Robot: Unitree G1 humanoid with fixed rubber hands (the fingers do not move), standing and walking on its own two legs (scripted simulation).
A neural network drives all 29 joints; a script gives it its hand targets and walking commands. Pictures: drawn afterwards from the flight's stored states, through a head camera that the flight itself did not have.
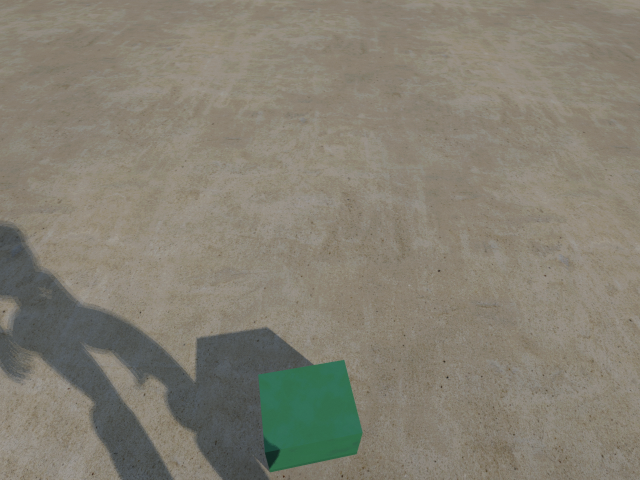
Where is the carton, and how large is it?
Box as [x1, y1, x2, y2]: [258, 360, 362, 471]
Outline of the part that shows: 343,360 258,375 264,448 270,471 356,453 362,432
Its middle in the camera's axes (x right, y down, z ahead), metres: -0.04 +0.50 +1.13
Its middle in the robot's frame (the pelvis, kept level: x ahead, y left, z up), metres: +0.48 +0.02 -0.69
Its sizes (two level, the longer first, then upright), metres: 0.256 0.210 0.184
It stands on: the floor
